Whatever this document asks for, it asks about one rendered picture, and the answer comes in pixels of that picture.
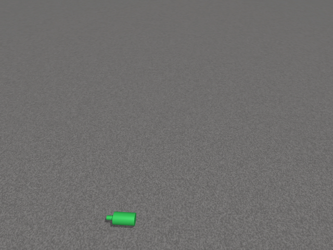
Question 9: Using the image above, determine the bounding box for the bottle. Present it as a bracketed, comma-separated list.
[106, 211, 136, 226]

